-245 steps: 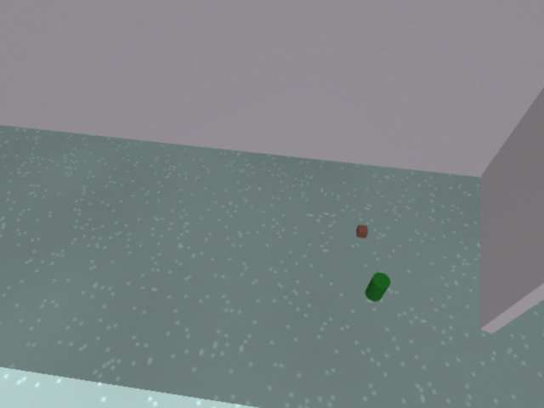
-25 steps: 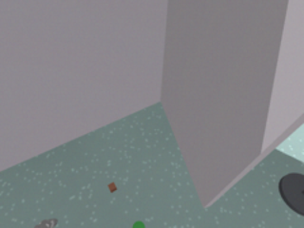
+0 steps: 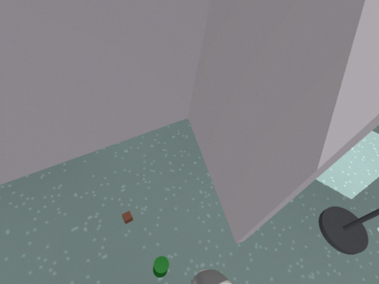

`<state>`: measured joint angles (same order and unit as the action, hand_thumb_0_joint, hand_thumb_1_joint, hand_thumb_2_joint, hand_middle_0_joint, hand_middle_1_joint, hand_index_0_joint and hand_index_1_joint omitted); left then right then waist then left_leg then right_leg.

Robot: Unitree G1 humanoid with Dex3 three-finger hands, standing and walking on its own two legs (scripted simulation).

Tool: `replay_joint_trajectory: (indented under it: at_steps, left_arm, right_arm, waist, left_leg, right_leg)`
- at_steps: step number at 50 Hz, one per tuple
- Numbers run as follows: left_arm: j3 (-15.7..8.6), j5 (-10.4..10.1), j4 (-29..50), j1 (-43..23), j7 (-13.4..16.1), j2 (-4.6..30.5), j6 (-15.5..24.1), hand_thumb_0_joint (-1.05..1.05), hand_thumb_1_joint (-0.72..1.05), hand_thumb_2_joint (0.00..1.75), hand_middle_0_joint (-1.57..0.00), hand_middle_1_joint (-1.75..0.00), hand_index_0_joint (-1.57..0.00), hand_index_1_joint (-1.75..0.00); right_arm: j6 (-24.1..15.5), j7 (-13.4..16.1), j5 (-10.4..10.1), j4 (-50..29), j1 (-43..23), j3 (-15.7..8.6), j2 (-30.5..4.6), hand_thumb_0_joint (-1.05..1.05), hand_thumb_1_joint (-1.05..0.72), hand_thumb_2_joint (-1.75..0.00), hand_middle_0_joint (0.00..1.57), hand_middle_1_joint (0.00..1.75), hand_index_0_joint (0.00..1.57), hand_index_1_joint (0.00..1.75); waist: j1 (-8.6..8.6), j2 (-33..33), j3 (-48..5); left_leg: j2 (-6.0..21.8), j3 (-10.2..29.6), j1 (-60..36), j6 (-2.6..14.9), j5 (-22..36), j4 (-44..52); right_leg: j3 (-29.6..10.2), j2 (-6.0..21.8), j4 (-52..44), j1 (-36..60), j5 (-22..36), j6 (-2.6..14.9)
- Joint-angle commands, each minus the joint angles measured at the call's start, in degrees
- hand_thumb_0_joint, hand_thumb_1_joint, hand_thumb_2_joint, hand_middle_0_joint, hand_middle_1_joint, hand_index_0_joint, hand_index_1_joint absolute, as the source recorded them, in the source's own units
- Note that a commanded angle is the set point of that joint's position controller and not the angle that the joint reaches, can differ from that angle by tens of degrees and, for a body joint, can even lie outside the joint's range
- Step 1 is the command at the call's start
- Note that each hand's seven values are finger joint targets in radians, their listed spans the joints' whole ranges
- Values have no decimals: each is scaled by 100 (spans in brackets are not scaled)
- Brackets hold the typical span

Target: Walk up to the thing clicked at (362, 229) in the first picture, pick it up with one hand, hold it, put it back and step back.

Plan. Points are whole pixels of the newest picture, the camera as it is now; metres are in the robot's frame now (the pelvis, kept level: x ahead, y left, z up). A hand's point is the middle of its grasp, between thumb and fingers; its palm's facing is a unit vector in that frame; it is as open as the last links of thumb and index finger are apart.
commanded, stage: walk up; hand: left
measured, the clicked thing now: (127, 217) +0.51 +0.21 -0.75
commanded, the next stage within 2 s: stand in 1.66 s
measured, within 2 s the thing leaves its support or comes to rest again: neither
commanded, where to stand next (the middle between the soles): +0.13 -0.04 m, yaw +0 degrees
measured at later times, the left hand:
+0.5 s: hand out of the picture +0.12 +0.22 -0.12, palm faces +0.03 -0.87 -0.49, open 7.4 cm
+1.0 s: hand out of the picture +0.10 +0.23 -0.19, palm faces +0.00 -0.95 -0.32, open 7.4 cm
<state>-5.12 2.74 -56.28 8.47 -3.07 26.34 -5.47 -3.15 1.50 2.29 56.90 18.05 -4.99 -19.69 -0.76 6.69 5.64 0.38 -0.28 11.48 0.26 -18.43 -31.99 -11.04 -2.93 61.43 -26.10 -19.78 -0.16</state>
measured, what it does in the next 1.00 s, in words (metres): steps on the spot: right foot, then left foot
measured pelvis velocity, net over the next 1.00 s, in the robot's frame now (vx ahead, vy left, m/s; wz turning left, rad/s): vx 0.03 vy -0.04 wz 0.02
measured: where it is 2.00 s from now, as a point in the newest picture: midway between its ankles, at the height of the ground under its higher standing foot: outside the picture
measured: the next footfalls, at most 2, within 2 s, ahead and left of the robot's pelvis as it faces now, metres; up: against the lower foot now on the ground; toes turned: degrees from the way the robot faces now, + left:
right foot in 0.22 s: +0.13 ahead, -0.19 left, +0.00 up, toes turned -3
left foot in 0.70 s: +0.08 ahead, +0.12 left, +0.00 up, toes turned +0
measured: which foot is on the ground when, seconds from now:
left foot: down 0.00-0.24, up 0.26-0.68, down 0.70-1.00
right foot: up 0.00-0.20, down 0.22-0.72, up 0.74-1.00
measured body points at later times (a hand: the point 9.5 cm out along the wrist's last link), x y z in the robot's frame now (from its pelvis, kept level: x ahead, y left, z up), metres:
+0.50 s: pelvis +0.05 -0.06 +0.00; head +0.08 -0.11 +0.44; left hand +0.12 +0.26 -0.09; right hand +0.12 -0.38 -0.15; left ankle +0.07 +0.10 -0.66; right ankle +0.09 -0.19 -0.73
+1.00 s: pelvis +0.03 -0.04 -0.02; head +0.06 +0.00 +0.42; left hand +0.10 +0.28 -0.16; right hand +0.13 -0.37 -0.09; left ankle +0.04 +0.12 -0.73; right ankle +0.02 -0.19 -0.70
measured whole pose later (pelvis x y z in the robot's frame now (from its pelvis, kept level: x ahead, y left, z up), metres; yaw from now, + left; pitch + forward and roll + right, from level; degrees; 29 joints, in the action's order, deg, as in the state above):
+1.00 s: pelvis +0.03 -0.04 -0.02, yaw +1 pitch -3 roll +0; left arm -4.2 1.7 -51.1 11.3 -2.3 25.3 -3.4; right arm -4.0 1.4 2.0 47.1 14.4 -3.1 -22.6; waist 1.0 6.0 6.8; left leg 2.7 2.4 18.5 -0.9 -22.4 -43.1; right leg -3.6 0.7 58.3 -22.8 -31.1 0.4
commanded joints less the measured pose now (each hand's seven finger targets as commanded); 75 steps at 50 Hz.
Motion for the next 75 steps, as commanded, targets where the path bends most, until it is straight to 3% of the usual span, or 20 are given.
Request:
replay_joint_trajectory:
  at_steps: [1, 5, 10, 12, 14, 18, 24, 31, 34, 35, 36, 38, 41, 49, 55, 57, 58, 62, 67, 75]
  left_arm:
    - [-163, -96, 717, -633, -45, 932, 439, 0, 90, 90, -20, -30, -20, -30]
    - [-133, -177, 619, -495, -73, 908, 666, 0, 90, 90, -20, -30, -20, -30]
    - [-287, -148, -33, 1477, 67, 905, 788, 0, 90, 90, -20, -30, -20, -30]
    - [-399, -32, 128, 1629, 259, 1398, 849, 0, 90, 90, -20, -30, -20, -30]
    - [-359, -46, 610, 599, 285, 1754, 811, 0, 90, 90, -20, -30, -20, -30]
    - [-245, -209, 703, 297, 452, 1274, 953, 0, 90, 90, -20, -30, -20, -30]
    - [-307, -291, 960, 394, 823, 1171, 892, 0, 90, 90, -20, -30, -20, -30]
    - [-225, -59, 1297, 16, 663, 924, 677, 0, 90, 90, -20, -30, -20, -30]
    - [-145, -206, 1345, -133, 556, 950, 443, 0, 90, 90, -20, -30, -20, -30]
    - [-45, -245, 1331, 118, 532, 616, 377, 0, 90, 90, -20, -30, -20, -30]
    - [39, -292, 1335, 474, 532, 264, 346, 0, 90, 90, -20, -30, -20, -30]
    - [-62, -272, 1213, -193, 652, 770, 306, 0, 90, 90, -20, -30, -20, -30]
    - [-184, -279, 1098, -45, 473, 878, 297, 0, 90, 90, -20, -30, -20, -30]
    - [-283, -81, 1174, -127, 32, 1017, 531, 0, 90, 90, -20, -30, -20, -30]
    - [-289, -173, 340, 1708, 218, 733, 836, 0, 90, 90, -20, -30, -20, -30]
    - [-406, -65, 573, 1450, 399, 1749, 973, 0, 90, 90, -20, -30, -20, -30]
    - [-365, -50, 729, 857, 414, 1919, 943, 0, 90, 90, -20, -30, -20, -30]
    - [-342, -219, 604, 951, 643, 1528, 1078, 0, 90, 90, -20, -30, -20, -30]
    - [-412, -293, 701, 1277, 952, 1493, 1058, 0, 90, 90, -20, -30, -20, -30]
    - [-347, -59, 1121, 1148, 710, 1170, 1058, 0, 90, 90, -20, -30, -20, -30]
  right_arm:
    - [-228, 23, -14, -576, 159, -458, -1912, 0, -90, -90, 20, 30, 20, 30]
    - [-147, -186, 4, -786, 121, -389, -1921, 0, -90, -90, 20, 30, 20, 30]
    - [112, -226, -14, -1092, -543, -211, -1629, 0, -90, -90, 20, 30, 20, 30]
    - [193, -163, -143, -1189, -96, 80, -838, 0, -90, -90, 20, 30, 20, 30]
    - [282, -84, -197, -1053, 10, -181, -1672, 0, -90, -90, 20, 30, 20, 30]
    - [442, -159, -155, -641, 532, -191, -1572, 0, -90, -90, 20, 30, 20, 30]
    - [816, -267, 19, -1158, 122, -263, -1511, 0, -90, -90, 20, 30, 20, 30]
    - [534, -90, -255, -1209, -4, -201, -1394, 0, -90, -90, 20, 30, 20, 30]
    - [274, -14, -196, -910, 297, -203, -1332, 0, -90, -90, 20, 30, 20, 30]
    - [193, 24, -95, -920, 256, -260, -1565, 0, -90, -90, 20, 30, 20, 30]
    - [142, 44, 23, -1097, 9, -332, -2085, 0, -90, -90, 20, 30, 20, 30]
    - [172, 49, -151, -1131, -321, -348, -2508, 0, -90, -90, 20, 30, 20, 30]
    - [15, 197, -88, -1080, -621, -191, -1954, 0, -90, -90, 20, 30, 20, 30]
    - [-172, 70, -2, -1129, 414, -452, -2297, 0, -90, -90, 20, 30, 20, 30]
    - [156, -119, -41, -1567, -1071, -64, -1525, 0, -90, -90, 20, 30, 20, 30]
    - [280, -8, -166, -1707, -969, 85, -936, 0, -90, -90, 20, 30, 20, 30]
    - [339, 38, -173, -1565, -932, -115, -1534, 0, -90, -90, 20, 30, 20, 30]
    - [516, -151, -107, -1031, -69, -197, -1620, 0, -90, -90, 20, 30, 20, 30]
    - [828, -337, 106, -1395, -100, -290, -1629, 0, -90, -90, 20, 30, 20, 30]
    - [632, -345, -133, -1330, -528, -263, -1534, 0, -90, -90, 20, 30, 20, 30]
  waist:
    - [-384, -1709, -87]
    - [-378, -2188, 449]
    - [586, -1148, -321]
    - [599, 837, -380]
    - [285, 187, 56]
    - [-40, -182, 65]
    - [-7, -106, -171]
    - [210, 938, -1015]
    - [-21, 451, -1221]
    - [-26, -243, -1144]
    - [194, -1628, -1073]
    - [-77, -1709, -840]
    - [210, -1349, -684]
    - [-354, -2060, -486]
    - [755, -1759, -16]
    - [556, 50, 187]
    - [352, -638, 323]
    - [55, -519, 19]
    - [14, -89, -456]
    - [394, 997, -431]
  left_leg:
    - [1471, 1757, -1528, 1046, -639, 1806]
    - [1315, 1099, -358, 1102, -943, 2071]
    - [688, 163, 1050, 740, -357, -267]
    - [-227, 200, 2192, 262, -1643, -2448]
    - [-67, 898, 1939, 177, -1426, -3114]
    - [90, 1282, 1588, 57, -548, -2990]
    - [-303, 1409, 1752, -180, -681, -4121]
    - [-82, 190, 1329, -149, -629, -1683]
    - [-414, -435, 261, -167, 1118, 455]
    - [-62, 216, -139, -40, 1708, 572]
    - [1237, 2464, -543, 484, 2949, 441]
    - [2431, 3921, 646, 1870, 2882, 729]
    - [1367, 1861, -126, 1178, 3402, -91]
    - [1541, 2430, -853, 1519, -866, 776]
    - [527, 647, 2193, 667, -147, -910]
    - [-297, 896, 2890, 57, -1503, -2922]
    - [27, 1304, 2389, 58, -1500, -3000]
    - [-16, 1359, 2455, 75, -639, -3228]
    - [-257, 1480, 2494, -1, -123, -3957]
    - [-119, 826, 2180, -134, -499, -2359]
  right_leg:
    - [90, 273, -903, -1404, -62, -115]
    - [890, 395, -1903, -295, -199, -109]
    - [1298, 294, -3477, 2708, 635, -11]
    - [-887, 1532, -4295, 2796, -217, 273]
    - [-2583, 2536, -5278, 1212, -2520, 1235]
    - [-491, 1787, -4655, 1084, -127, 822]
    - [243, 2230, -3563, 1030, 4523, 1278]
    - [803, 1651, -2507, 1916, 3468, 1125]
    - [1149, 1192, -1189, 1554, 2472, 825]
    - [1105, 1004, -430, 916, 1310, 588]
    - [1014, 401, 329, -437, -1066, 233]
    - [131, 324, 710, -123, -1883, 107]
    - [-15, 365, 593, -521, -1013, 161]
    - [813, 532, -738, -1012, -1476, 79]
    - [1528, 124, -3111, 2200, 312, 9]
    - [-2513, 2368, -4682, 1288, -219, 480]
    - [-2789, 2694, -4776, 589, -814, 1008]
    - [-809, 1971, -3937, 1709, 1828, 337]
    - [-65, 1852, -3316, 2028, 3959, 169]
    - [243, 1737, -3567, 1827, 501, 1085]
